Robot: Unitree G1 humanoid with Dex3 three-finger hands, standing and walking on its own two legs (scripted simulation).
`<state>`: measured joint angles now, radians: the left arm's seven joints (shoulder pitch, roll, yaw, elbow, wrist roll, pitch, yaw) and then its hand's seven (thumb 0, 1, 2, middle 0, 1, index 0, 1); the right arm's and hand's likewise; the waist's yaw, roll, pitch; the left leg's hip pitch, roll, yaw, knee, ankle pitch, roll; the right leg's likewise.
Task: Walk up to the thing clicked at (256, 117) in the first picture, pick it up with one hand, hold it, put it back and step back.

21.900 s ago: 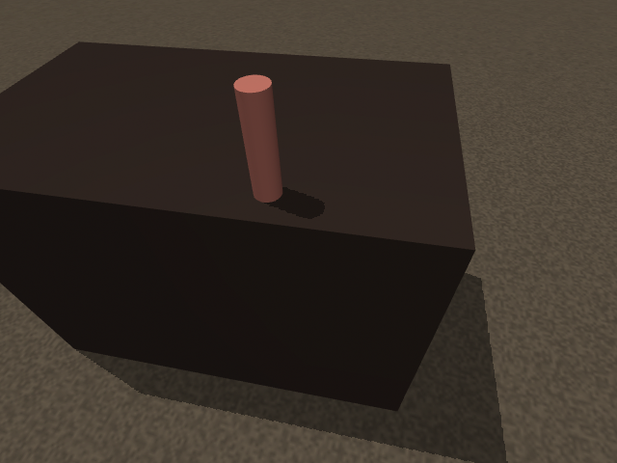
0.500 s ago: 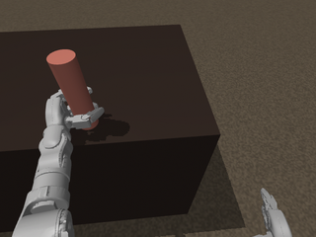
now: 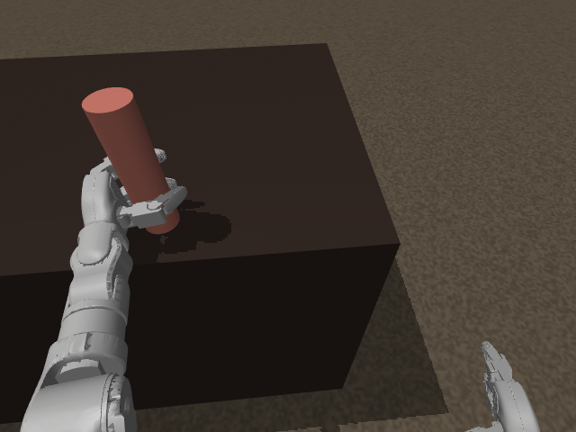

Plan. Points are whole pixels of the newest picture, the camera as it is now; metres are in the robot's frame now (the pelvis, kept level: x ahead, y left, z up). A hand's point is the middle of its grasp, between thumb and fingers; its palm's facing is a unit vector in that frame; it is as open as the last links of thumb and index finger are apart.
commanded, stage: withdraw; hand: left
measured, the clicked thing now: (139, 170) +0.44 +0.20 +0.16
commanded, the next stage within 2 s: rise in 0.48 s
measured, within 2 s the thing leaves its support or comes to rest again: neither
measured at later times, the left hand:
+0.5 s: hand (87, 148) +0.43 +0.24 +0.20, palm faces +0.21 -0.98 -0.01, open 15.5 cm
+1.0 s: hand out of the picture +0.35 +0.35 +0.24, palm faces +0.54 -0.79 -0.27, open 17.4 cm
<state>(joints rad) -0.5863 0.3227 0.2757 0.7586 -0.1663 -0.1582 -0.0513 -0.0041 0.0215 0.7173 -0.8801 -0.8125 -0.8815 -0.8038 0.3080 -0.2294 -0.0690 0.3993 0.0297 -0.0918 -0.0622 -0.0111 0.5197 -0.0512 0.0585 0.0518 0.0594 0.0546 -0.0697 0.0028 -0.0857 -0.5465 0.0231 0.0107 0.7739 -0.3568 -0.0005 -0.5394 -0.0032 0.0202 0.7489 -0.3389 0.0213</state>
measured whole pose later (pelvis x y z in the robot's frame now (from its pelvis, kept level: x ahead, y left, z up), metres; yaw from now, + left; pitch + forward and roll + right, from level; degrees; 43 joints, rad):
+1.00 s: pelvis +0.01 +0.00 +0.02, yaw +1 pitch +3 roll -1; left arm -0.44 0.60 0.49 0.46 -0.03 -0.02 -0.04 -0.02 -0.53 0.05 -0.06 -0.04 -0.06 -0.05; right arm 0.35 -0.23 -0.06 0.52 0.04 -0.11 -0.03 -0.01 0.57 -0.05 0.06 0.06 0.06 0.06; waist 0.03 0.03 -0.05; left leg -0.36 0.02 0.00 0.60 -0.29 -0.01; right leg -0.35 -0.01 0.00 0.58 -0.28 0.01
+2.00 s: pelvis +0.00 -0.01 +0.03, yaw +2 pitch -4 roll +0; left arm 0.37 0.34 0.43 -0.29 -0.07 -0.34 0.03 -0.02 -0.57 0.06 -0.06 -0.06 -0.06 -0.07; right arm 0.34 -0.24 -0.15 0.47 0.04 -0.17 -0.04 -0.01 0.47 -0.09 0.07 0.07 0.07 0.07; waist 0.06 0.04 0.06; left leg -0.16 0.00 -0.01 0.46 -0.22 -0.01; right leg -0.16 -0.02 -0.01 0.48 -0.24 0.01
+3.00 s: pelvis +0.03 +0.00 +0.03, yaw +1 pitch +0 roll +0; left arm 0.22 0.16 0.01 0.57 0.00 -0.10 0.09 -0.01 -0.57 0.04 -0.05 -0.05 -0.05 -0.05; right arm 0.23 -0.21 0.00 0.70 0.01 -0.06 -0.05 0.01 -0.90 -0.90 0.20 0.30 0.21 0.30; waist -0.01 0.00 0.02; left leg -0.24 0.02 0.01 0.53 -0.29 -0.01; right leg -0.24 -0.01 0.01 0.51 -0.28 0.02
